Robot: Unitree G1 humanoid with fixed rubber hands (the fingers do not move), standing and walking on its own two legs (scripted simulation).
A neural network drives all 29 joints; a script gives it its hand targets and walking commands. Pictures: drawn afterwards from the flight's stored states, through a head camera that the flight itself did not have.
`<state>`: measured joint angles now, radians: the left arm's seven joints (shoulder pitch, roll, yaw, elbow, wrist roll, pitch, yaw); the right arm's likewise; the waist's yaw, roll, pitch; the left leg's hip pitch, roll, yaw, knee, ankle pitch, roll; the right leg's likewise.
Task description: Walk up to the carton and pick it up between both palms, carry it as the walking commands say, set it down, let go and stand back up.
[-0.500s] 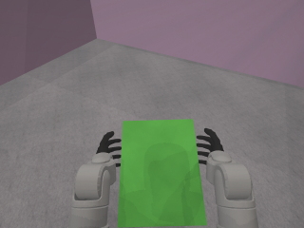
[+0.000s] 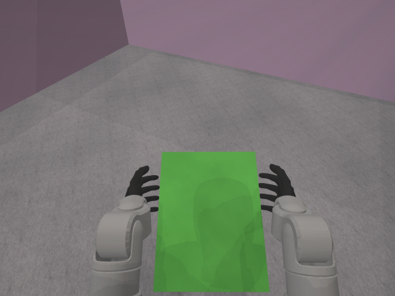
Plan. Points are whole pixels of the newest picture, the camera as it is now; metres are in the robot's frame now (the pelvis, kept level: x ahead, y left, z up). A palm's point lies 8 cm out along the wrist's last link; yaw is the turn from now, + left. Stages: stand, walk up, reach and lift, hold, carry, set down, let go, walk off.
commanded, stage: carry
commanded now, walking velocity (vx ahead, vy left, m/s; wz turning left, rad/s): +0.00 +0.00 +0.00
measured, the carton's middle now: (208, 220) +0.30 +0.00 -0.02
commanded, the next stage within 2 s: none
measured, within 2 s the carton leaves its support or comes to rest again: neither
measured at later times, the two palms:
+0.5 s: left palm (132, 208) +0.26 +0.14 +0.10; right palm (283, 199) +0.27 -0.13 +0.11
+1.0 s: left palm (99, 236) +0.22 +0.19 +0.08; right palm (241, 194) +0.31 -0.07 +0.08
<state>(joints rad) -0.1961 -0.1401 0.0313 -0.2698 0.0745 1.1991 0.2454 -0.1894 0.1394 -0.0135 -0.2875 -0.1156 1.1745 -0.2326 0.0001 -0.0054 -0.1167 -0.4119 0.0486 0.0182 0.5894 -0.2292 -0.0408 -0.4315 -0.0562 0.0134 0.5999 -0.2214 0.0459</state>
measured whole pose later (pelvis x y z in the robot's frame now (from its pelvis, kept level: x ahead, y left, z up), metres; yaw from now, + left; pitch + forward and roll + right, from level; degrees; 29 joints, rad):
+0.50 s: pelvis +0.00 -0.01 -0.01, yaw +4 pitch +2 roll +0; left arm -0.20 -0.14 0.04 -0.32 0.07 1.23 0.25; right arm -0.20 0.14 0.00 -0.35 -0.10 1.22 -0.25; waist -0.01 -0.01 -0.13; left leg -0.45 0.05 -0.05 0.67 -0.26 -0.06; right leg -0.44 -0.07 -0.06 0.68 -0.28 0.03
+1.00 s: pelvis -0.01 -0.04 -0.01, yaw +18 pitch +6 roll -4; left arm -0.25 -0.15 0.05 -0.39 0.03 1.19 0.28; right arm -0.24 0.15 -0.04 -0.41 -0.09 1.18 -0.26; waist 0.04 0.10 0.02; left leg -0.59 0.04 -0.17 0.65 -0.16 -0.06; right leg -0.37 0.02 -0.13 0.60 -0.32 0.00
